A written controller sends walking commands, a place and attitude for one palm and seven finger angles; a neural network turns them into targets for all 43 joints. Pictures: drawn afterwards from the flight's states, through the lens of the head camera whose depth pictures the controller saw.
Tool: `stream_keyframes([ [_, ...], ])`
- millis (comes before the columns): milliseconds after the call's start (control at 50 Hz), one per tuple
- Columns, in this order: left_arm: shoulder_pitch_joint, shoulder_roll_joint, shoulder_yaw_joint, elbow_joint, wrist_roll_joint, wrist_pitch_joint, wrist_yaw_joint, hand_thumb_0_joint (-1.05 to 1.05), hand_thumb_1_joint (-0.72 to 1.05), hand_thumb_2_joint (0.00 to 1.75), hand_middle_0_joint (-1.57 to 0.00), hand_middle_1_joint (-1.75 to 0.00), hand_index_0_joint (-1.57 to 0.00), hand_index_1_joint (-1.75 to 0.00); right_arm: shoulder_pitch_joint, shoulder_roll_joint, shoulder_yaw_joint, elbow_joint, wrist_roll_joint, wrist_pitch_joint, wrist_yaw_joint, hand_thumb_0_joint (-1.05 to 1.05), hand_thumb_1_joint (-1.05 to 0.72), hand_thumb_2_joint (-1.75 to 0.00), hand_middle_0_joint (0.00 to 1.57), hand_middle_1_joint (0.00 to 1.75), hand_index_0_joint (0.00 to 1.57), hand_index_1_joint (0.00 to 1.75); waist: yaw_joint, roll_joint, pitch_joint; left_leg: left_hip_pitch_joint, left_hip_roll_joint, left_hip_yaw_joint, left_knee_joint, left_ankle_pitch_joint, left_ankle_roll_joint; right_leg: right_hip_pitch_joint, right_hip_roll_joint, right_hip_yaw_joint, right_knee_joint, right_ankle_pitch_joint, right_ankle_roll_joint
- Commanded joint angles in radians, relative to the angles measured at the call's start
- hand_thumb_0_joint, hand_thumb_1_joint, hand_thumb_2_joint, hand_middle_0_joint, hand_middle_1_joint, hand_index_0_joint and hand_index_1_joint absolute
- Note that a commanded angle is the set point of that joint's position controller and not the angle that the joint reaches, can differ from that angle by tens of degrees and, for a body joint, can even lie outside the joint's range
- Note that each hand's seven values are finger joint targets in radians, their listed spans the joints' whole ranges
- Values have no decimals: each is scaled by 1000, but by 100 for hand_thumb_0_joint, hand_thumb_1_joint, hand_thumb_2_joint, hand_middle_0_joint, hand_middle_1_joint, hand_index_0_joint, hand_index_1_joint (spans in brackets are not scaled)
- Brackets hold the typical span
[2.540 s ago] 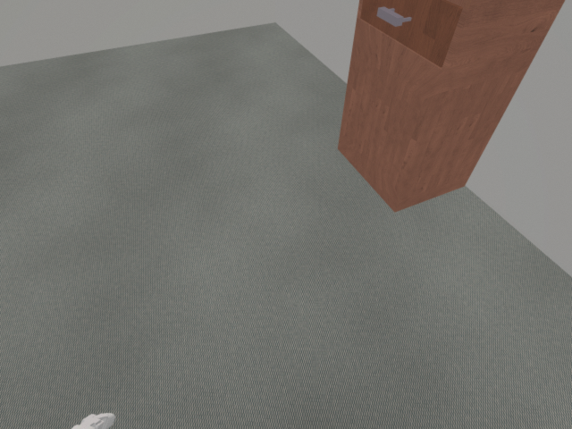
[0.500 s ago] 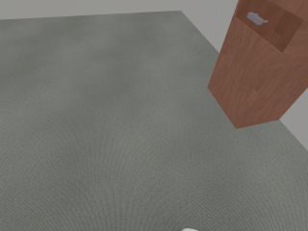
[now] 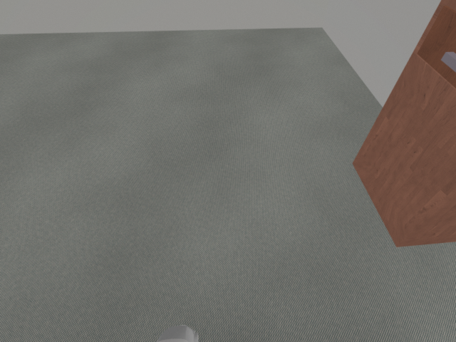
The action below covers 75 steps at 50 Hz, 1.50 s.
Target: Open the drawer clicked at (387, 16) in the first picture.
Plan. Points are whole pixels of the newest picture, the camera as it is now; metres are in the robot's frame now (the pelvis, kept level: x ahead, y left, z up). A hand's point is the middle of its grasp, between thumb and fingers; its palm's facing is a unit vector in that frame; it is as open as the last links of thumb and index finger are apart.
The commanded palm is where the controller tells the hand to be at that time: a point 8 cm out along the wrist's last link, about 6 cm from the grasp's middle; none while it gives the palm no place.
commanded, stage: walk to a spot facing it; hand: left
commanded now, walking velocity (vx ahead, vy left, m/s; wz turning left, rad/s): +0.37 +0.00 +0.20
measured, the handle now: out of the picture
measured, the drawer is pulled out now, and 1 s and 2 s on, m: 0.00 0.00 0.00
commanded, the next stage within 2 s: turn to face it in 1.12 s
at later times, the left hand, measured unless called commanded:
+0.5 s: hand (121, 286) +0.26 +0.25 -0.17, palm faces +0.09 -0.99 -0.14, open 7.3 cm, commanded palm none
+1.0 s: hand (158, 190) +0.52 +0.22 -0.16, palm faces +0.08 -0.97 -0.23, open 7.1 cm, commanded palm none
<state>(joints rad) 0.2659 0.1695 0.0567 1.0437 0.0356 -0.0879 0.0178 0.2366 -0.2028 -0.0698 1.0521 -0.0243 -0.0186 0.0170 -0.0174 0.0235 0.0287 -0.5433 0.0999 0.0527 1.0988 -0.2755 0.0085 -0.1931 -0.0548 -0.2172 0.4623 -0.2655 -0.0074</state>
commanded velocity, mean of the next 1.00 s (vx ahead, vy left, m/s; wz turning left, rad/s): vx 0.38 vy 0.00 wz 0.07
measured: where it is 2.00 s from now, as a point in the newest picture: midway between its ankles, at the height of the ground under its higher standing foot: (213, 226)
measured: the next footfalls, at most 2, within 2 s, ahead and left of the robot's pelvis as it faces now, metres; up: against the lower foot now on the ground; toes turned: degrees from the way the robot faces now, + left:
left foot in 0.18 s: +0.23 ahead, +0.13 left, +0.00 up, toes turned +12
right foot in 0.76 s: +0.53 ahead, -0.06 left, +0.00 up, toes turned -7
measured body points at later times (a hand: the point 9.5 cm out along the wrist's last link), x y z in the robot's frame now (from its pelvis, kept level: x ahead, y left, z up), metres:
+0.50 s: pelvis +0.23 +0.07 +0.01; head +0.24 +0.10 +0.46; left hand +0.26 +0.30 -0.16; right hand +0.24 -0.17 -0.13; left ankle +0.19 +0.12 -0.74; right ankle +0.29 -0.09 -0.65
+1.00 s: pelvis +0.49 +0.03 +0.00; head +0.50 +0.02 +0.45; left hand +0.52 +0.27 -0.15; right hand +0.50 -0.19 -0.16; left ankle +0.50 +0.18 -0.66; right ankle +0.49 -0.05 -0.74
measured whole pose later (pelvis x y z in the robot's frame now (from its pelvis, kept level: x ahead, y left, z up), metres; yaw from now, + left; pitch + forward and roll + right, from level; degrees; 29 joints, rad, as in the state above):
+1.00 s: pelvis +0.49 +0.03 +0.00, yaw +3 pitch +0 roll +0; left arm 0.24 0.17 0.07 1.07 0.03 -0.08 0.02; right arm 0.28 -0.15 -0.06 1.08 -0.02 -0.03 0.00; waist -0.03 0.03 0.04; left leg -0.56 0.14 0.05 1.12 -0.27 -0.01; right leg -0.20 -0.01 -0.19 0.45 -0.25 -0.06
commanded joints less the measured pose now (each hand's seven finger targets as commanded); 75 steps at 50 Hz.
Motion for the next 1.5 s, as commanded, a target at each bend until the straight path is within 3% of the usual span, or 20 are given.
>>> stream_keyframes([
  [0,99,116,4,2,-3,-7,-2,0,90,90,-20,-30,-20,-30,-36,29,13,-72,-1,-6,26,0,-90,-90,20,30,20,30,19,-147,60,1,33,35,-256,84,-15,-14,-240,116,-262,149,-92],
  [80,133,159,12,21,-3,3,-2,0,90,90,-20,-30,-20,-30,-95,5,13,-98,2,-22,32,0,-90,-90,20,30,20,30,38,-135,56,115,0,78,-418,57,10,53,-264,128,-211,191,-93],
  [140,119,157,15,27,-12,15,-6,0,90,90,-20,-30,-20,-30,120,-84,-9,-35,-5,-35,15,0,-90,-90,20,30,20,30,-73,-19,-37,496,-49,104,-571,65,36,-43,-189,22,134,323,-45],
  [180,113,91,1,-40,-22,18,-19,0,90,90,-20,-30,-20,-30,334,-274,-50,13,-7,-36,-11,0,-90,-90,20,30,20,30,-135,355,-154,756,342,-518,-836,1,193,-428,22,43,729,-335,24],
  [200,47,110,4,-43,-22,25,-12,0,90,90,-20,-30,-20,-30,276,-248,-43,14,4,-34,-26,0,-90,-90,20,30,20,30,-124,229,-129,689,358,-533,-871,-55,188,-480,-28,161,840,-283,8],
  [240,24,96,9,-16,-15,26,-30,0,90,90,-20,-30,-20,-30,115,-144,-15,-32,7,-48,-31,0,-90,-90,20,30,20,30,-46,39,-8,506,286,-341,-874,13,151,-478,-110,193,828,-99,15],
  [320,113,41,8,30,0,63,-30,0,90,90,-20,-30,-20,-30,87,-59,3,-18,10,-71,-36,0,-90,-90,20,30,20,30,23,65,5,403,168,-115,-925,152,104,-369,-109,177,718,33,42],
  [640,-270,32,3,-107,-13,54,-44,0,90,90,-20,-30,-20,-30,317,-55,9,103,-2,-72,-52,0,-90,-90,20,30,20,30,-42,70,131,638,181,2,-855,618,129,-424,-29,85,204,84,-8],
  [720,83,93,25,-10,-4,29,-33,0,90,90,-20,-30,-20,-30,260,-97,6,100,10,-68,-52,0,-90,-90,20,30,20,30,128,41,-63,516,128,64,-416,897,76,98,57,45,68,126,-73],
  [760,316,275,65,51,-10,19,-12,0,90,90,-20,-30,-20,-30,288,3,19,54,29,-77,-39,0,-90,-90,20,30,20,30,155,-253,-257,-1,-106,74,224,-248,3,524,-425,718,-70,302,-267],
  [780,248,283,69,31,-24,23,-12,0,90,90,-20,-30,-20,-30,229,-23,13,43,29,-68,-38,0,-90,-90,20,30,20,30,155,-191,-234,-25,-52,-61,332,-249,28,396,-442,742,-164,86,-279],
  [840,31,115,24,-10,-17,15,-2,0,90,90,-20,-30,-20,-30,129,29,8,23,4,-42,-26,0,-90,-90,20,30,20,30,44,-16,40,-42,58,-80,247,-48,17,-7,-324,445,-242,11,-172],
  [900,31,71,8,5,-9,-1,-2,0,90,90,-20,-30,-20,-30,196,54,14,38,-2,-12,-18,0,-90,-90,20,30,20,30,-13,-117,24,11,63,-34,98,-4,-16,-81,-245,245,-254,163,-130],
  [1120,143,133,9,50,-10,2,-2,0,90,90,-20,-30,-20,-30,-114,9,19,-88,3,-29,21,0,-90,-90,20,30,20,30,44,-128,78,84,5,77,-440,89,3,101,-245,135,-179,389,-102],
  [1160,129,146,13,51,-14,7,0,0,90,90,-20,-30,-20,-30,17,-28,8,-51,-3,-36,9,0,-90,-90,20,30,20,30,-29,-91,25,293,-48,114,-545,112,19,86,-211,73,22,541,-74],
  [1180,139,130,11,46,-19,11,0,0,90,90,-20,-30,-20,-30,155,-87,-6,-11,-9,-42,-1,0,-90,-90,20,30,20,30,-85,0,-71,529,-14,62,-605,195,43,-7,-165,41,246,496,-37],
  [1200,198,74,5,29,-32,17,-7,0,90,90,-20,-30,-20,-30,261,-211,-32,7,-19,-45,-16,0,-90,-90,20,30,20,30,-98,246,-197,754,249,-279,-640,378,141,-241,-26,-6,554,59,19],
  [1220,158,67,-3,-2,-28,14,-5,0,90,90,-20,-30,-20,-30,296,-250,-29,14,-2,-32,-23,0,-90,-90,20,30,20,30,-97,252,-211,731,381,-408,-744,474,213,-316,22,89,758,-352,9],
  [1360,172,11,8,29,-17,97,-13,0,90,90,-20,-30,-20,-30,-34,-90,19,-60,4,-46,-44,0,-90,-90,20,30,20,30,49,108,-23,259,253,31,-840,336,115,-225,-71,166,677,-115,37],
  [1480,46,9,29,-69,-12,120,-25,0,90,90,-20,-30,-20,-30,-43,-117,-14,-83,-2,-18,-47,0,-90,-90,20,30,20,30,22,111,6,307,283,102,-803,278,127,-226,-59,122,402,-59,57],
])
